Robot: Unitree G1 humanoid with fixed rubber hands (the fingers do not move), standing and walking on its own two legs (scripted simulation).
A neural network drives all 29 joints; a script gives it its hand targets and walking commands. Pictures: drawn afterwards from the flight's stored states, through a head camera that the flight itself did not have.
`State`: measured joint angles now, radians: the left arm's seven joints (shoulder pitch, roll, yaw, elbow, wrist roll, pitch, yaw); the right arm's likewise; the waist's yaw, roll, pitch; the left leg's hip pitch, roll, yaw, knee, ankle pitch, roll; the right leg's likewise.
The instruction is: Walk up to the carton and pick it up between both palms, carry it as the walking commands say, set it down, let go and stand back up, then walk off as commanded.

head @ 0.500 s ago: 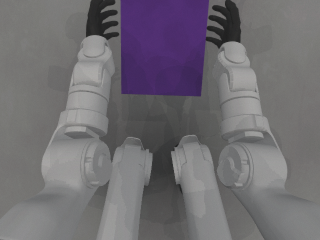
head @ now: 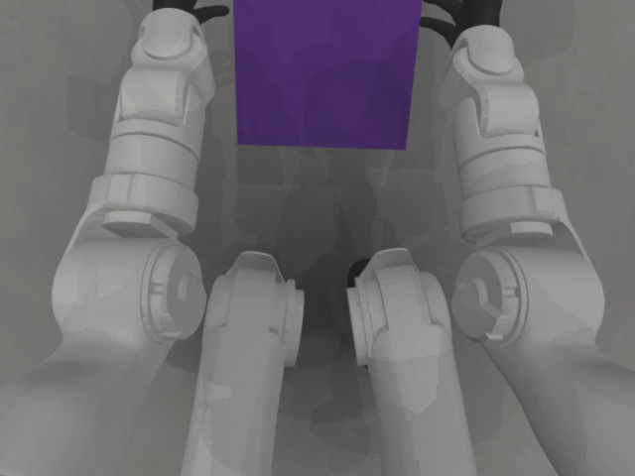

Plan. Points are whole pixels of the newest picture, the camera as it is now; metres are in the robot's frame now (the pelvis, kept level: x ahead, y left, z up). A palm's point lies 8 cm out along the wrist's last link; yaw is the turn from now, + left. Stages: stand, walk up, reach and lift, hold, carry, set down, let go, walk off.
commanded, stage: set down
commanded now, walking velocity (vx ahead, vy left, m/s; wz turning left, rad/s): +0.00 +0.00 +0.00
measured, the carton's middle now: (323, 22) +0.57 -0.01 -0.25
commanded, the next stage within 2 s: none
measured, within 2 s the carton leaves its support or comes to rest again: neither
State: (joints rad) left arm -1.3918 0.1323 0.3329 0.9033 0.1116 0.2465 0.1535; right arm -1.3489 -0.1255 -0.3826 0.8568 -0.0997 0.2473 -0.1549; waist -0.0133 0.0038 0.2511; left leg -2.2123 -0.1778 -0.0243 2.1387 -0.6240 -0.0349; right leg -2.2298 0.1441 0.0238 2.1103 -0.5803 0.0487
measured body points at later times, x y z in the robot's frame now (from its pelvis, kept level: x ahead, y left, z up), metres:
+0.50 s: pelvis +0.00 +0.00 -0.03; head +0.38 +0.00 +0.22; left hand +0.56 +0.13 -0.21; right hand +0.55 -0.15 -0.21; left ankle +0.09 +0.10 -0.36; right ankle +0.11 -0.11 -0.36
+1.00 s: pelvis +0.00 +0.00 -0.04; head +0.37 +0.00 +0.20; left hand +0.56 +0.13 -0.23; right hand +0.55 -0.16 -0.22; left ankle +0.09 +0.10 -0.36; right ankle +0.11 -0.11 -0.36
